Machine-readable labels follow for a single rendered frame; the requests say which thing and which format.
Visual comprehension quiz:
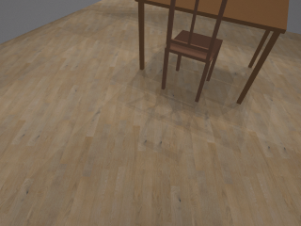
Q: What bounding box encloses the chair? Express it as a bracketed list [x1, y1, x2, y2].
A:
[161, 0, 228, 103]

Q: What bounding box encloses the table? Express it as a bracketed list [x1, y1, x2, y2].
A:
[135, 0, 290, 105]

